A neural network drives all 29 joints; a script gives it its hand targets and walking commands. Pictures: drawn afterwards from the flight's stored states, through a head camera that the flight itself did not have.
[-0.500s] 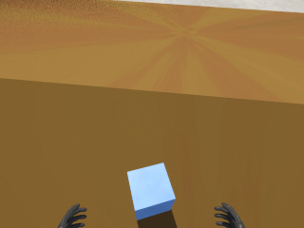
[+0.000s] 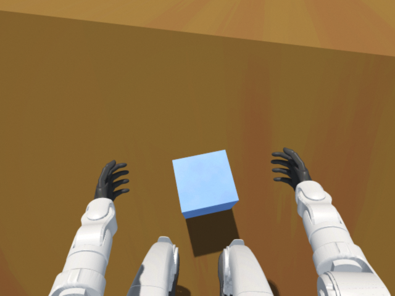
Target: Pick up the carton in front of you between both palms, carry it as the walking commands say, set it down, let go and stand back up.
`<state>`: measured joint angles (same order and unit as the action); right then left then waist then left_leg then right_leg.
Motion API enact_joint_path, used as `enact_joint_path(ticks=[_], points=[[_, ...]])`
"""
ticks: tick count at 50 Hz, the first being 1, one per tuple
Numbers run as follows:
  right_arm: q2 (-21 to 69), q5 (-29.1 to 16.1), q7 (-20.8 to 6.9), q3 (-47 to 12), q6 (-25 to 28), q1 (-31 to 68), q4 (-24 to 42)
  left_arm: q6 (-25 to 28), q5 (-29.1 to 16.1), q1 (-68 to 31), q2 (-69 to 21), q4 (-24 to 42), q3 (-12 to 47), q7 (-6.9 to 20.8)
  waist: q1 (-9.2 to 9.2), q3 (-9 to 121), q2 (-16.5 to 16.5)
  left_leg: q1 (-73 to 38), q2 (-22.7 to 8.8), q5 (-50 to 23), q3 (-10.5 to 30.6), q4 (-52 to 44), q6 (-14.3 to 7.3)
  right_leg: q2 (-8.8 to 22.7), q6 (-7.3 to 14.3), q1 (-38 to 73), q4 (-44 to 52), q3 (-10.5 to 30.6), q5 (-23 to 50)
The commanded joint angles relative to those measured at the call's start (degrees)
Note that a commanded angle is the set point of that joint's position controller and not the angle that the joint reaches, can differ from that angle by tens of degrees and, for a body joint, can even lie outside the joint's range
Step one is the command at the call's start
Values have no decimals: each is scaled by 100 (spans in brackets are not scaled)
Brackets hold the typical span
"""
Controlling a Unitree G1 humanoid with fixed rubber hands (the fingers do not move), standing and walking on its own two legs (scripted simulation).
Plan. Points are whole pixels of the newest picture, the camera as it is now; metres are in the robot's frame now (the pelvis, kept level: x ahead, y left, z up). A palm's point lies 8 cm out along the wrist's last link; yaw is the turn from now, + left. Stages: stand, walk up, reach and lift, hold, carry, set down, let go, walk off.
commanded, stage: reach and lift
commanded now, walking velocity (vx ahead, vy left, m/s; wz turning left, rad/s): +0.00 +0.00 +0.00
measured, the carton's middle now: (203, 186) +0.43 +0.00 -0.57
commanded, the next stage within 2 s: none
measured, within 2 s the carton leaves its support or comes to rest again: neither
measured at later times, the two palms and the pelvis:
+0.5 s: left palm (132, 160) +0.40 +0.19 -0.16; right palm (276, 132) +0.50 -0.19 -0.16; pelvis -0.04 -0.02 -0.06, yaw +2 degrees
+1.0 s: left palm (148, 185) +0.39 +0.20 -0.40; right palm (254, 168) +0.47 -0.18 -0.41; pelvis -0.07 +0.00 -0.25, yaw +4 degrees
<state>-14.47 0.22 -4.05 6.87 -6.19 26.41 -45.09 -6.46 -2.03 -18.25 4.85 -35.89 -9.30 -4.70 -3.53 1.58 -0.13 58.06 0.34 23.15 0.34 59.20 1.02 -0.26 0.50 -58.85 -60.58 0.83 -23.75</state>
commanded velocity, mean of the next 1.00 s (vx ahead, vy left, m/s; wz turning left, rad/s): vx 0.00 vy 0.00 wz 0.00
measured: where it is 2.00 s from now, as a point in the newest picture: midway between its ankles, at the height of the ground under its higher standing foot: (197, 287)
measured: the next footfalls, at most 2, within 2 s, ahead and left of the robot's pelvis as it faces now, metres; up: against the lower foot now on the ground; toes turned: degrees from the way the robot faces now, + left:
none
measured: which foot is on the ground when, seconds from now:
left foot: down 0.00-1.00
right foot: down 0.00-1.00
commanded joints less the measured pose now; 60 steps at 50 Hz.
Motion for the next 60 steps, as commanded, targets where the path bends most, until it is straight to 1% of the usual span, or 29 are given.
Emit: enact_joint_path(ticks=[1,10,13,15,18,21,25,28,33,37,40,45,48,50,52,54,56,60], points=[[-726,-29,-22,199,103,1662,133,102,-51,-1220,362,375,-303,-161,-59,3182,-330,-392,243,-1900,-116,-361,263,-205,-31,1609,371,194,2024],[-1247,71,-106,386,-46,4253,-549,-48,21,-3299,281,271,-847,-414,-263,4234,-545,570,255,-782,-348,-261,325,-205,-38,1127,296,187,980],[-1439,111,-126,403,-111,5040,-801,-133,53,-3922,276,274,-1011,-481,-331,4556,-594,754,272,-676,-434,-182,351,-213,-20,981,232,206,820],[-1511,158,-138,400,-151,5374,-979,-180,81,-4166,250,270,-1108,-504,-356,4878,-638,819,300,-758,-497,-117,360,-224,-20,997,182,211,904],[-1521,291,-156,416,-176,5549,-1143,-193,163,-4220,188,269,-1265,-485,-379,5400,-757,951,367,-1120,-574,-31,357,-252,-46,1176,83,210,1386],[-1363,449,-179,502,-136,5489,-1227,-110,308,-4114,78,162,-1468,-396,-385,5419,-878,1442,417,-1423,-599,94,364,-242,-77,1128,-77,265,1953],[-1047,620,-154,640,-15,5289,-1242,115,514,-3991,-44,-37,-1703,-250,-357,5241,-947,2336,429,-1695,-583,474,388,-188,-106,694,-506,411,2603],[-881,653,-64,667,76,5105,-1228,269,578,-3889,-47,-261,-1778,-181,-319,5172,-939,2921,419,-1781,-567,922,412,-175,-118,173,-966,472,2875],[-894,491,144,533,244,4969,-1145,493,416,-3873,68,-511,-1664,-185,-245,5259,-888,3578,419,-1886,-548,1868,461,-212,-122,-862,-1882,458,2913],[-1210,114,284,241,365,5243,-862,599,5,-4079,275,-429,-1309,-310,-166,5889,-908,3775,430,-2055,-536,2611,486,-223,-140,-1119,-2666,389,3000],[-1471,-238,350,-51,399,5490,-655,601,-360,-4302,473,-302,-989,-439,-155,6410,-934,3626,409,-2081,-529,3142,493,-200,-153,-1317,-3218,285,2754],[-1838,-664,378,-421,318,6138,-535,441,-771,-4878,654,-121,-623,-641,-183,6695,-968,3478,345,-1485,-562,3797,459,-158,-147,-1917,-3828,105,1665],[-1994,-825,374,-569,222,6486,-821,298,-900,-5270,732,-271,-527,-742,-197,6299,-956,3561,306,-831,-581,4054,424,-90,-109,-2394,-4031,46,814],[-2050,-896,360,-629,190,6701,-1138,248,-923,-5572,765,-493,-520,-774,-189,5797,-903,3702,275,-409,-579,4213,400,-26,-74,-2826,-4130,57,281],[-2077,-948,346,-674,197,6885,-1484,247,-909,-5857,783,-766,-531,-778,-183,5344,-813,3823,239,-139,-567,4394,382,36,-41,-3203,-4253,101,-85],[-2089,-980,336,-711,235,7023,-1806,281,-885,-6095,803,-1052,-536,-760,-177,5004,-705,3889,210,-35,-553,4592,373,82,-15,-3493,-4408,149,-274],[-2113,-998,334,-744,294,7144,-2073,340,-865,-6280,836,-1319,-537,-737,-167,4744,-607,3923,193,-56,-531,4785,371,113,3,-3720,-4576,197,-308],[-2169,-1055,371,-856,445,7384,-2340,500,-891,-6537,932,-1696,-495,-703,-144,4526,-519,3946,190,-326,-489,5156,373,147,6,-3888,-4929,286,-45]])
